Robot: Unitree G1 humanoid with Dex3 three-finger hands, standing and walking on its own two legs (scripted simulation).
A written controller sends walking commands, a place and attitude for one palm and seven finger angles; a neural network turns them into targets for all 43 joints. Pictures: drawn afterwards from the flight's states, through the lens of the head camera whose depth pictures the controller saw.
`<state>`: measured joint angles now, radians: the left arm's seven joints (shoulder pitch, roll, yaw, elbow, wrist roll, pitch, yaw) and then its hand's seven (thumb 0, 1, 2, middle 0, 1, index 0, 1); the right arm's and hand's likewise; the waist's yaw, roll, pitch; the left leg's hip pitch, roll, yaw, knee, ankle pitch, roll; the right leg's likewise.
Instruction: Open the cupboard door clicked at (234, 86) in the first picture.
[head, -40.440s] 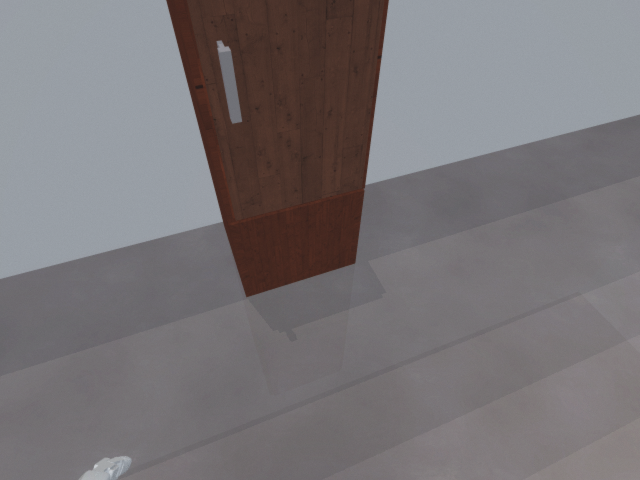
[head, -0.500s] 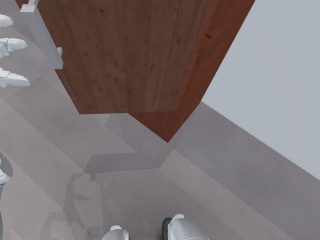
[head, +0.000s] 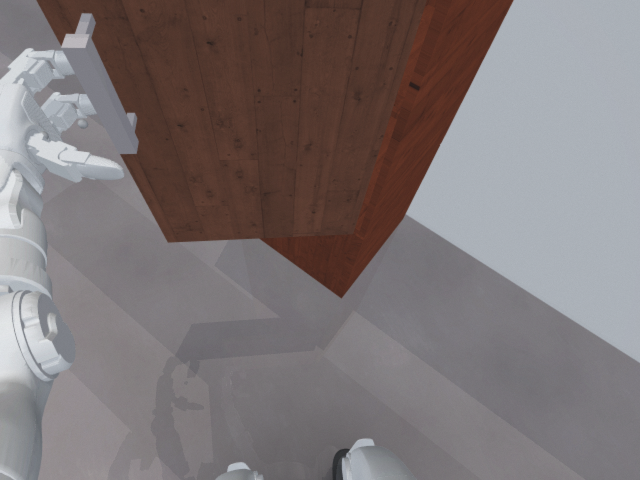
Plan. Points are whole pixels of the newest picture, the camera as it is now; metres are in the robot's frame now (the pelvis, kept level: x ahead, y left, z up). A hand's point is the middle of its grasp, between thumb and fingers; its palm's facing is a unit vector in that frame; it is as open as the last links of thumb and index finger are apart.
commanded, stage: slide the fingers in behind the handle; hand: left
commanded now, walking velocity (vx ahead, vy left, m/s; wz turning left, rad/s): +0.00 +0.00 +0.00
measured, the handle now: (109, 89) +0.56 +0.21 +0.12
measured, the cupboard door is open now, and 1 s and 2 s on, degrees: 42 43 43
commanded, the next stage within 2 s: close the thumb around the handle in 1.06 s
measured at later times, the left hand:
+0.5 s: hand (119, 122) +0.52 +0.19 +0.11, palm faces -0.01 -1.00 +0.00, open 14.0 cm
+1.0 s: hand (122, 128) +0.50 +0.18 +0.12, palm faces +0.00 -1.00 +0.01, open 14.0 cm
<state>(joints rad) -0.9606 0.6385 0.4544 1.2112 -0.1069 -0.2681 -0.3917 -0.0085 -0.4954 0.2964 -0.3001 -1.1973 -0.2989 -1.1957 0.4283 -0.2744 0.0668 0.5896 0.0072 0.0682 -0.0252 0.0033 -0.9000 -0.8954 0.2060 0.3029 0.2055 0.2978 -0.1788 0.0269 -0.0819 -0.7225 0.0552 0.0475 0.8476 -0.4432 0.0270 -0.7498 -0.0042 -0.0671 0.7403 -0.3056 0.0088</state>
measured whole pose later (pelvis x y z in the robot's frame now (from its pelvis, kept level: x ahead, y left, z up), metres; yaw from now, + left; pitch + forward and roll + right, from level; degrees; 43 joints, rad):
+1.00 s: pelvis +0.00 -0.01 +0.00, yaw +1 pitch +17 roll -2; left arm -0.93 0.52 0.40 1.17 -0.12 -0.30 -0.30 -0.01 -0.50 0.30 -0.29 -1.20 -0.29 -1.20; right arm 0.42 -0.29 0.04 0.62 0.01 0.04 -0.02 0.00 -0.90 -0.90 0.20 0.30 0.20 0.30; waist -0.16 0.03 -0.08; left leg -0.68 0.05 0.04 0.82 -0.43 0.01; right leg -0.72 0.00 -0.07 0.74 -0.31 -0.01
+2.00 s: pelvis +0.00 -0.01 +0.00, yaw +1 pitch +17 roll -2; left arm -0.96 0.54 0.40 1.19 -0.11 -0.30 -0.30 0.01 0.72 0.80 -0.36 -1.35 -0.36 -1.34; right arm 0.42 -0.29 0.04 0.63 0.00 0.02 -0.03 0.00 -0.90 -0.90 0.20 0.30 0.20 0.30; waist -0.16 0.03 -0.08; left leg -0.70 0.05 0.04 0.82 -0.42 0.01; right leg -0.73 0.00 -0.07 0.74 -0.31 -0.01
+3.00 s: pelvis +0.00 -0.04 +0.03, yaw +3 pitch +2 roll +0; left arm 0.01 -0.09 -0.10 0.05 0.01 -0.02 0.46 0.01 0.70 0.77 -0.31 -1.31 -0.33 -1.32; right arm 0.20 -0.20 0.02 0.59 -0.04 0.05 -0.02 0.01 -0.90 -0.90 0.20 0.30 0.20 0.30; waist 0.01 0.06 -0.06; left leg -0.29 0.04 0.02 0.60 -0.35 -0.02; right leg -0.35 -0.01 -0.09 0.61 -0.29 -0.03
